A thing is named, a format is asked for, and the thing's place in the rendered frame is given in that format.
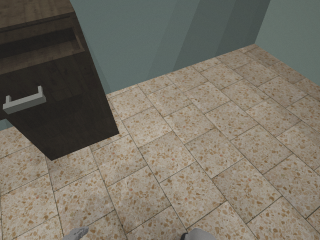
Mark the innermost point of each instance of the drawer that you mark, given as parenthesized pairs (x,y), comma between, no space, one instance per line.
(54,60)

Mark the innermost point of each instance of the cabinet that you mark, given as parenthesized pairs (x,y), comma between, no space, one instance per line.
(71,124)

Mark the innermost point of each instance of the robot right shin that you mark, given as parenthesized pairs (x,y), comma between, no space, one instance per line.
(196,228)

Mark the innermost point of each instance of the robot right thigh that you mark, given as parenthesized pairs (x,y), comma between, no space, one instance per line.
(199,235)

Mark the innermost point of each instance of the left robot hand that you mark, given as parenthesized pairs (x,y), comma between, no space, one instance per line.
(76,233)

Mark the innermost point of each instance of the handle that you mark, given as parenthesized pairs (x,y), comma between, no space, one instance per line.
(20,104)

